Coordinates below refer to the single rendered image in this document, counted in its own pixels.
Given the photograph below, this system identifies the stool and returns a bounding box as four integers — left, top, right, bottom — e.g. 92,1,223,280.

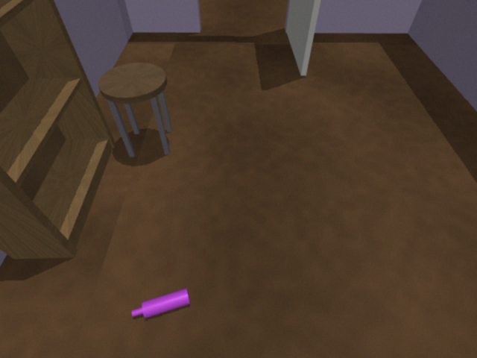
98,63,172,157

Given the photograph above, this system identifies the bottle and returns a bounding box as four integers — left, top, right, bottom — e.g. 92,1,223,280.
132,288,190,318

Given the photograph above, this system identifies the bookshelf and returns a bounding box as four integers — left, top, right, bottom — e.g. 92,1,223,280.
0,0,116,259

